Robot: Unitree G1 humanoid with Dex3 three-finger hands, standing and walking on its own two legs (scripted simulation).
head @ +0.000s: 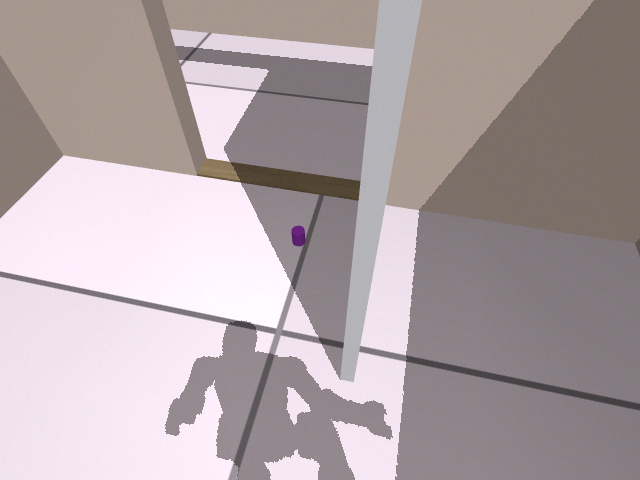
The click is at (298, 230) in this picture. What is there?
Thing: low tin
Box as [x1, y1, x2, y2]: [291, 226, 304, 245]
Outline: 295,226 291,230 292,241 295,245 301,245 304,243 304,229 301,226
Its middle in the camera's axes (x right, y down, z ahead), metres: -0.09 -0.02 +1.60
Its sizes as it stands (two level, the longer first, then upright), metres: 0.053 0.053 0.068
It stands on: the floor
